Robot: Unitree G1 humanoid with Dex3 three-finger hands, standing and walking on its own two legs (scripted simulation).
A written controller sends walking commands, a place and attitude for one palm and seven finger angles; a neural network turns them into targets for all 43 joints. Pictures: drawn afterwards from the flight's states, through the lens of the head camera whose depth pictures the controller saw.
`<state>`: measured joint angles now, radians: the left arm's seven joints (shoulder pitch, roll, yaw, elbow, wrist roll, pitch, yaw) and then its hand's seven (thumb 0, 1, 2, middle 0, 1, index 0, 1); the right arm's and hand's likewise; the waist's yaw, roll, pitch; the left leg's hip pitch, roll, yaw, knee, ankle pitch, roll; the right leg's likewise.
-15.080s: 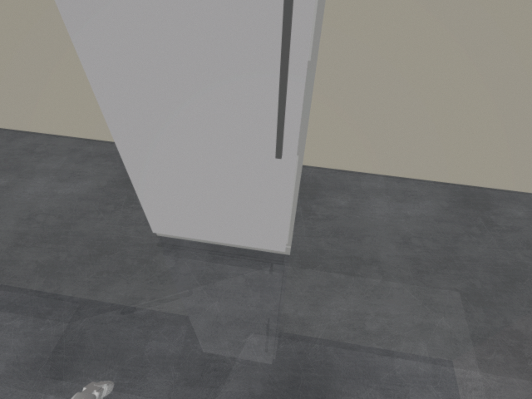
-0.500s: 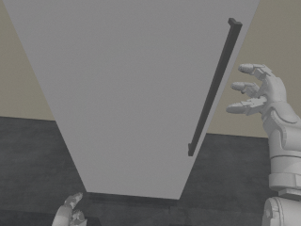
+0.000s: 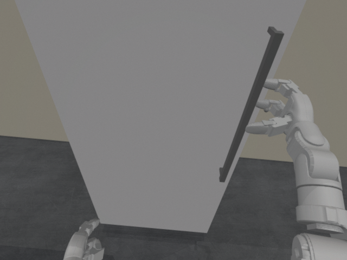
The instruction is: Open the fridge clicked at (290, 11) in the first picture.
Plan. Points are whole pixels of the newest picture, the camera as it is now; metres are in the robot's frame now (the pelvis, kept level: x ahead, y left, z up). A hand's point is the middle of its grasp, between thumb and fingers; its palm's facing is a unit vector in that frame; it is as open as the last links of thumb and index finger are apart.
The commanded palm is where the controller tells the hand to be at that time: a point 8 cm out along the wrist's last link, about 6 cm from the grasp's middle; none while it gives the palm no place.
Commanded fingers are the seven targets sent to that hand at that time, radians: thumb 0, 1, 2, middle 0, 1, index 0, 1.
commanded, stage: feel for the door with the fingertips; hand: right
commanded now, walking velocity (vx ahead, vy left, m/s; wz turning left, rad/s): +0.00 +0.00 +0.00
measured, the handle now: (240, 123) +0.45 -0.15 +0.12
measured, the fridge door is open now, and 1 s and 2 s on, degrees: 0 0 0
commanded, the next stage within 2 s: slide the fingers in behind the handle in 0.34 s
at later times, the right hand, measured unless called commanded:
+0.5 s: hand (269, 103) +0.41 -0.18 +0.22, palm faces +0.08 +1.00 -0.01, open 13.6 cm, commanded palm +0.39 -0.23 +0.21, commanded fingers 0.00 0.50 -0.30 0.30 1.20 0.30 1.20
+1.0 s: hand (264, 105) +0.40 -0.17 +0.21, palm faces +0.06 +1.00 +0.00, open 14.0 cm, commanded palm +0.38 -0.22 +0.21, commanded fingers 0.00 0.50 -0.30 0.30 1.20 0.30 1.20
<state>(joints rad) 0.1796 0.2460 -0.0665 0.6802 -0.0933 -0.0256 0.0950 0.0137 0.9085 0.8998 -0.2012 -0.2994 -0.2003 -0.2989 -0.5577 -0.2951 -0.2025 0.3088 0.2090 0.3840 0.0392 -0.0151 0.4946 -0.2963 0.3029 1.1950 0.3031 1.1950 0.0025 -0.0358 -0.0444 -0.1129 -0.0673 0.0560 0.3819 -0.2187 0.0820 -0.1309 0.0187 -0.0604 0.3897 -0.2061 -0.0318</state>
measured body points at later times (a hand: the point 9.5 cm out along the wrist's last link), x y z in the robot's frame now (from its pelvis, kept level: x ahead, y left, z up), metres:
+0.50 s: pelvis -0.01 +0.00 +0.00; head -0.03 +0.02 +0.45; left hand +0.12 +0.26 -0.11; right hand +0.40 -0.23 +0.22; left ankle +0.00 +0.06 -0.74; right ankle +0.01 -0.10 -0.74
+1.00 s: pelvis +0.00 -0.01 +0.00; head -0.03 +0.00 +0.45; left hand +0.15 +0.23 -0.09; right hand +0.39 -0.22 +0.22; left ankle +0.00 +0.06 -0.74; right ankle +0.01 -0.10 -0.74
